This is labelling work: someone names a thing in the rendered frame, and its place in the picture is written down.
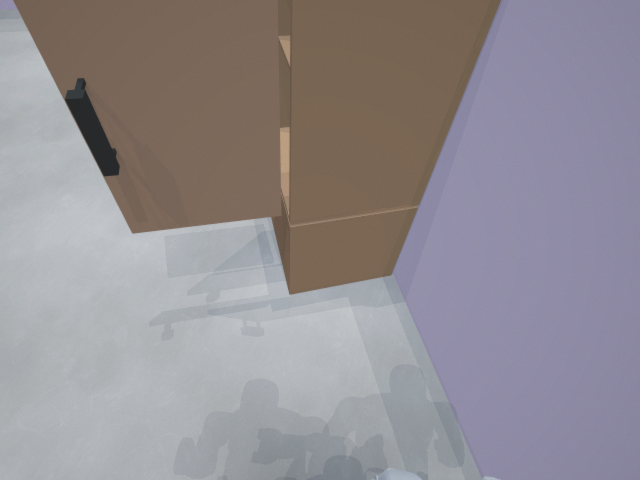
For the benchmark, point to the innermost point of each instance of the handle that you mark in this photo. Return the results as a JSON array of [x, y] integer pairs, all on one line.
[[90, 126]]

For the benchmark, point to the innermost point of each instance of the cupboard door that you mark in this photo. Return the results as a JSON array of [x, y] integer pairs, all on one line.
[[186, 91]]

